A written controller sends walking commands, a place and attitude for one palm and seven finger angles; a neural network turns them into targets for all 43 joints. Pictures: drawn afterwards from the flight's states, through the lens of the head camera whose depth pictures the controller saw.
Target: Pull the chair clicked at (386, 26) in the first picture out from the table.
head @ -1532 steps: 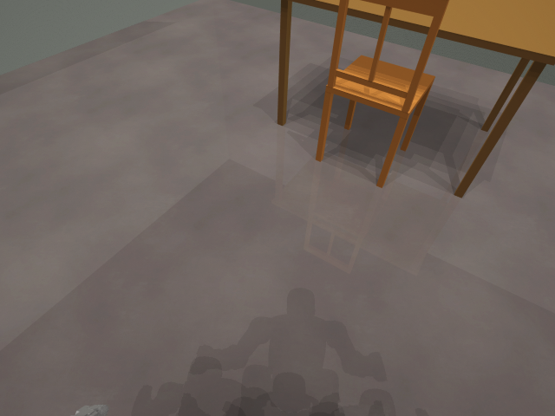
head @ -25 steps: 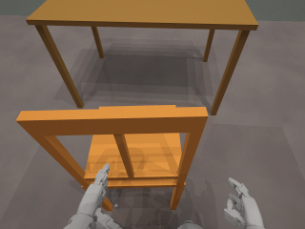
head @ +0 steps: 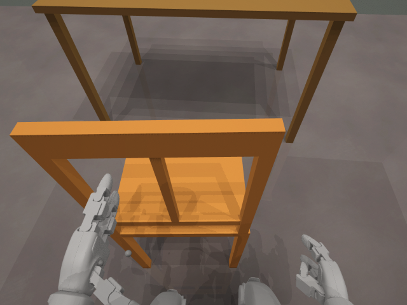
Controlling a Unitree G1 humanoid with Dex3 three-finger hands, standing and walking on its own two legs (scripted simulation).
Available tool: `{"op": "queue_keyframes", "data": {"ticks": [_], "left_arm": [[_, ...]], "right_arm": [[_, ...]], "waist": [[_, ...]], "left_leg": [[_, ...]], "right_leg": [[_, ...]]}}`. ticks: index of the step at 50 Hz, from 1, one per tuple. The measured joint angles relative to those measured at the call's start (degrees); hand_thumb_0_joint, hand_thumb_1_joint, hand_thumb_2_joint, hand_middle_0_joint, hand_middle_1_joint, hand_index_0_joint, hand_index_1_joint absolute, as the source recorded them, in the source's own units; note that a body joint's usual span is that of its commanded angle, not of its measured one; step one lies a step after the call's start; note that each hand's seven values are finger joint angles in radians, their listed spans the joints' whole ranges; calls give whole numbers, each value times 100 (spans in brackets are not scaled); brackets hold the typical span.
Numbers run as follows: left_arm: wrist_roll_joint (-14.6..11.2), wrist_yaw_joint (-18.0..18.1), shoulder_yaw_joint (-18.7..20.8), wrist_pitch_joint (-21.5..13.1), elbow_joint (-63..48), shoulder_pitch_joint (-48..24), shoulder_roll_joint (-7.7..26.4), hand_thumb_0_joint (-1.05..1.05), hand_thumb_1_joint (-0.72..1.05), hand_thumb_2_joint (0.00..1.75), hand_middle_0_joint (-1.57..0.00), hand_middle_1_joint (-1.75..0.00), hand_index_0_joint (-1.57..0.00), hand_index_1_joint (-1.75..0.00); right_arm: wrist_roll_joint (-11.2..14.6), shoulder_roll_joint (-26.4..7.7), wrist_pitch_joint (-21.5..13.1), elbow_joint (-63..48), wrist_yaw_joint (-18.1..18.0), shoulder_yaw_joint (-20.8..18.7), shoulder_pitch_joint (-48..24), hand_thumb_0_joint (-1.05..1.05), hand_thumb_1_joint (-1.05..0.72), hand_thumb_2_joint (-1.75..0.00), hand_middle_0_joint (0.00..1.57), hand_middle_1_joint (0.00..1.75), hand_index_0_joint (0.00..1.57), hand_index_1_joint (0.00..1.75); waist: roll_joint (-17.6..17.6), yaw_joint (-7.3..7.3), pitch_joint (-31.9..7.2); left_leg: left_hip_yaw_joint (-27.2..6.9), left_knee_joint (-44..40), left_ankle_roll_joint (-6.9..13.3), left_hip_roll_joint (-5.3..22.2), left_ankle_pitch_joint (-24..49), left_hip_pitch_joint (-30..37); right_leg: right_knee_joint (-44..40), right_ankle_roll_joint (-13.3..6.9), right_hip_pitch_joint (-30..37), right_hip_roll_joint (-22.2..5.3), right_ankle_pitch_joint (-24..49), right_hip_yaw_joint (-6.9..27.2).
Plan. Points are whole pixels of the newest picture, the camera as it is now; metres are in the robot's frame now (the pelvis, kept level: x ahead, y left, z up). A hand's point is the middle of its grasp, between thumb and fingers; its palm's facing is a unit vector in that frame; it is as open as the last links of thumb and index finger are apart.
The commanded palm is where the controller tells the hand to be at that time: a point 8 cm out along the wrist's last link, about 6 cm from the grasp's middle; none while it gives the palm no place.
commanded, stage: draw the hand back to the body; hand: left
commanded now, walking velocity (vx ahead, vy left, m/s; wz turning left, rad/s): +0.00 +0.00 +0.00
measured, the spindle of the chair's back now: (167, 192) +0.34 +0.10 +0.00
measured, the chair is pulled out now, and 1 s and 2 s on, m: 0.57 0.57 0.57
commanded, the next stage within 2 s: step back with the hand held close in 1.24 s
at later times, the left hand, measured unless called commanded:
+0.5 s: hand (38, 236) +0.19 +0.21 +0.17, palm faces +0.32 -0.87 -0.38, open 14.4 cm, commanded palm +0.16 +0.26 +0.20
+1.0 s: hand out of the picture +0.23 +0.28 +0.25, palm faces +0.50 -0.75 -0.43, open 8.0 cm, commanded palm +0.18 +0.31 +0.26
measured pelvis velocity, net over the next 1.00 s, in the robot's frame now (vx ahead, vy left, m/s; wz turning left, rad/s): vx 0.04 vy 0.01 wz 0.00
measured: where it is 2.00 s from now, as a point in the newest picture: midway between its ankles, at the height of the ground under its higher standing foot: outside the picture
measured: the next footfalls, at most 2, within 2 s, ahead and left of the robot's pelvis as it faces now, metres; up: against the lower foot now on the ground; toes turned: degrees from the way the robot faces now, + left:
none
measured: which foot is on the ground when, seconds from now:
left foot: down 0.00-1.00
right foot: down 0.00-1.00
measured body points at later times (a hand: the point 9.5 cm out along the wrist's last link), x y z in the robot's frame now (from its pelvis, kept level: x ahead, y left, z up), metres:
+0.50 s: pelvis +0.02 +0.00 +0.06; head +0.02 -0.03 +0.51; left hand +0.17 +0.26 +0.19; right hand +0.23 -0.23 -0.01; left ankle -0.02 +0.14 -0.65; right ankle +0.06 -0.11 -0.65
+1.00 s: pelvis +0.04 +0.01 +0.08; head +0.04 -0.02 +0.53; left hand +0.19 +0.31 +0.27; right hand +0.24 -0.21 -0.01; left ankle -0.02 +0.14 -0.65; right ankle +0.06 -0.11 -0.65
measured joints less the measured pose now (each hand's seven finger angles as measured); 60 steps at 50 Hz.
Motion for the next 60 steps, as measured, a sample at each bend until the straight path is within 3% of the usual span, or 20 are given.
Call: {"op": "queue_keyframes", "data": {"ticks": [4, 9, 12, 14, 20, 33, 47, 53, 60], "left_arm": [[-282, -68, 200, 414, -255, 279, 168, -1, -54, 20, 0, 0, -1, 0], [-504, -146, 568, 298, -441, 396, 249, -1, -51, 22, -1, -1, -1, -1], [47, 414, 629, 734, -459, 332, 447, -1, -46, 24, -2, -2, -2, -2], [270, 791, 638, 1062, -458, 376, 497, -1, -41, 27, -2, -3, -3, -3], [489, 1325, 695, 1479, -500, 457, 583, -1, -22, 35, -5, -7, -5, -7], [527, 1389, 1390, 1292, -510, -71, 678, 0, 23, 58, -11, -16, -12, -17], [448, 1376, 2313, 1118, -562, -516, 926, 1, 72, 81, -18, -27, -19, -27], [449, 1325, 2202, 1156, -423, -501, 765, 1, 84, 87, -20, -29, -20, -29], [487, 1309, 2111, 1203, -569, -409, 827, 1, 88, 89, -21, -30, -21, -30]], "right_arm": [[71, 29, 32, -61, -175, 71, 58, 2, -91, -90, 20, 30, 20, 30], [116, -25, -182, 49, -272, 67, 151, 2, -91, -90, 20, 30, 20, 30], [44, -65, -3, 47, -389, -3, 176, 1, -91, -90, 20, 30, 20, 30], [6, -98, 121, 57, -459, -18, 160, 1, -91, -90, 20, 30, 20, 29], [-79, -161, 148, 225, -597, 6, 97, 1, -91, -90, 20, 30, 20, 29], [-161, -64, -116, 600, -460, 113, -206, 1, -91, -90, 20, 30, 20, 30], [-188, -103, -124, 919, -351, 50, -231, 1, -91, -90, 20, 30, 20, 30], [-189, -146, -48, 967, -319, -29, -214, 1, -91, -90, 20, 30, 20, 30], [-194, -146, -119, 992, -338, -31, -163, 1, -91, -90, 20, 30, 20, 29]], "waist": [[78, -16, 44], [101, 7, 41], [105, 98, 139], [140, 111, 208], [189, 211, 405], [228, 427, 701], [290, 473, 858], [258, 444, 901], [207, 440, 912]], "left_leg": [[-13, -323, 9, 5, 127, 327], [-95, -732, -5, 14, 299, 711], [-80, -1054, -23, 24, 402, 1132], [-71, -1315, -14, 24, 491, 1452], [-51, -2062, 22, 20, 750, 2338], [5, -3198, 50, 29, 1182, 3494], [89, -3788, 98, 31, 1415, 3930], [137, -3875, 133, 8, 1454, 3949], [154, -3924, 153, 1, 1456, 4023]], "right_leg": [[-301, 0, 338, 13, 92, -22], [-724, -10, 778, 23, 225, -114], [-1011, -13, 1188, 40, 305, -109], [-1250, -6, 1505, 48, 375, -108], [-1920, 25, 2375, 62, 574, -107], [-2943, 62, 3485, 104, 939, -81], [-3532, 116, 3901, 132, 1190, -13], [-3618, 149, 3904, 118, 1246, 34], [-3697, 172, 3989, 114, 1268, 50]]}}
